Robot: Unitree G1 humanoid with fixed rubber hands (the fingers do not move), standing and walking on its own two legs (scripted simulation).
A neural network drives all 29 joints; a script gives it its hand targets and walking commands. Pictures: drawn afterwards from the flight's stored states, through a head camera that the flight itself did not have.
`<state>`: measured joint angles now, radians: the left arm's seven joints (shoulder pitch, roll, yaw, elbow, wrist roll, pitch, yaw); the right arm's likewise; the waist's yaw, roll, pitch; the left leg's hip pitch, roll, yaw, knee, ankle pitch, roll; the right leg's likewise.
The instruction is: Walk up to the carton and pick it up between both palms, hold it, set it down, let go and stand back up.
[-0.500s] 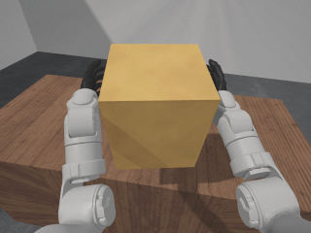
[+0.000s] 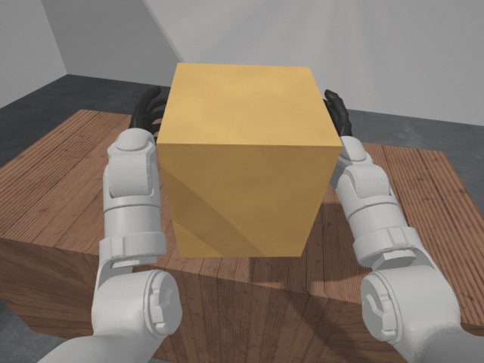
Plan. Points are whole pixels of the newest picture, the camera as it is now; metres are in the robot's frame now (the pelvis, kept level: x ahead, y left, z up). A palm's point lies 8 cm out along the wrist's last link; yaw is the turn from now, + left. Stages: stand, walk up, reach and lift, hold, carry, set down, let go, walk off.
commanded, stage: hold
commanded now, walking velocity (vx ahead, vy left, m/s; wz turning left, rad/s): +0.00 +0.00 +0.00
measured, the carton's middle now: (242, 165) +0.38 +0.01 +0.18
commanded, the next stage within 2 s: none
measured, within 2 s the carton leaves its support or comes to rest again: neither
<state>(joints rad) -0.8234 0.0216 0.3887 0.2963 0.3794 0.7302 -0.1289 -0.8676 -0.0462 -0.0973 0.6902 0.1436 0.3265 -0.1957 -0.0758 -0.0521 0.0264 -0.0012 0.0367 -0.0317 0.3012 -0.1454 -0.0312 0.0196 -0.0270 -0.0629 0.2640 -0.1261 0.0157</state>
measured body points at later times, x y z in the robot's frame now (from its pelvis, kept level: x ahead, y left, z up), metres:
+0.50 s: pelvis +0.02 +0.01 +0.00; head -0.04 +0.04 +0.44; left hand +0.38 +0.18 +0.22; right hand +0.39 -0.13 +0.22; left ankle +0.03 +0.14 -0.75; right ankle +0.02 -0.13 -0.75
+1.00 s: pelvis +0.01 +0.00 +0.00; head -0.05 +0.03 +0.45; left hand +0.40 +0.17 +0.24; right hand +0.40 -0.13 +0.25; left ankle +0.03 +0.14 -0.75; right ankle +0.02 -0.13 -0.75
